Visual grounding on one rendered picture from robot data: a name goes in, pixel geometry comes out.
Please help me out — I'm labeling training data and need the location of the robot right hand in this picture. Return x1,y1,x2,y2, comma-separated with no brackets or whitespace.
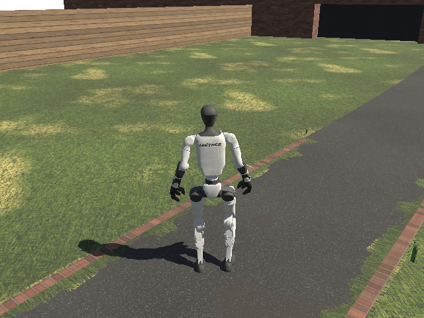
237,180,252,195

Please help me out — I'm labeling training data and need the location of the robot left upper arm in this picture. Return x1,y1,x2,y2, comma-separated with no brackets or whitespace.
178,134,196,171

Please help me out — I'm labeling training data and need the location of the left robot shin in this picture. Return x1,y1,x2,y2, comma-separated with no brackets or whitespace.
193,220,204,264

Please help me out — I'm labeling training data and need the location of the robot left hand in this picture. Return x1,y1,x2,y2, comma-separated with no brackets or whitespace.
170,186,185,201

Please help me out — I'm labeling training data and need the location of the robot left forearm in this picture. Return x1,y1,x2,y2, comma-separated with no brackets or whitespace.
172,161,185,188

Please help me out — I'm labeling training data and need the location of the left robot thigh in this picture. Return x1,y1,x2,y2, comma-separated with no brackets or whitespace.
189,185,205,231

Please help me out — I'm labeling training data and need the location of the robot right upper arm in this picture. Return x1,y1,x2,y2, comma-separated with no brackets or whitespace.
224,132,244,168

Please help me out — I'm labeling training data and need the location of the robot right forearm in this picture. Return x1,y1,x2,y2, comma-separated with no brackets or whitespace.
237,158,251,182

